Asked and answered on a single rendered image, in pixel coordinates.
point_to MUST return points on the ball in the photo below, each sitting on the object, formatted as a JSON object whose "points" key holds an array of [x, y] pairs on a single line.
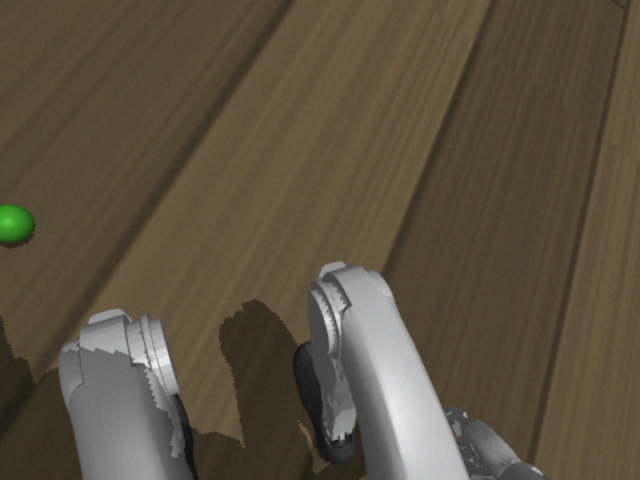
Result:
{"points": [[16, 223]]}

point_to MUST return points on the right robot arm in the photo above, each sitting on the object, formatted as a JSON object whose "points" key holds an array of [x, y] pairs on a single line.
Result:
{"points": [[522, 471]]}

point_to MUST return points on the left robot foot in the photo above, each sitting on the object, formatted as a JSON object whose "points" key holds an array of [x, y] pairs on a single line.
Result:
{"points": [[189, 441]]}

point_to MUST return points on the right robot hand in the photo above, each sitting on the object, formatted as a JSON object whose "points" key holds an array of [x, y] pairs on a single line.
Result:
{"points": [[485, 454]]}

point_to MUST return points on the right robot foot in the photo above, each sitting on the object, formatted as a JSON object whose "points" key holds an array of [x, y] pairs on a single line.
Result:
{"points": [[336, 452]]}

